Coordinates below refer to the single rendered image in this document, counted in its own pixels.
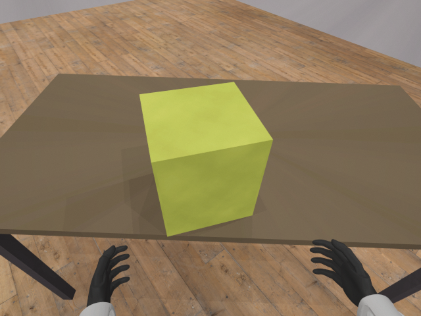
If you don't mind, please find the robot left forearm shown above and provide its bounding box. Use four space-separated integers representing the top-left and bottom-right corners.
79 302 116 316

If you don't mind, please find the left robot hand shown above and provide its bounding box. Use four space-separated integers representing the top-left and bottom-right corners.
87 245 130 307

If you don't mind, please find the right robot hand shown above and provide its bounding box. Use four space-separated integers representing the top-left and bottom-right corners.
310 239 377 307

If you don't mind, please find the carton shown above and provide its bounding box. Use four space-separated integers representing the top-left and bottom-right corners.
139 82 273 237

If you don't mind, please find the robot right forearm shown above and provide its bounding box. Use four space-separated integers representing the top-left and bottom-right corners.
357 294 404 316

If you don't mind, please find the table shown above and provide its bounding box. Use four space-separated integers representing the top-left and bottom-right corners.
0 74 421 303

